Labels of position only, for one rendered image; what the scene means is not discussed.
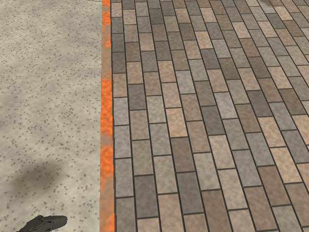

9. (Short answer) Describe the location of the robot left hand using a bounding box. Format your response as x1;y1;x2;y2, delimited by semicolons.
16;215;68;232

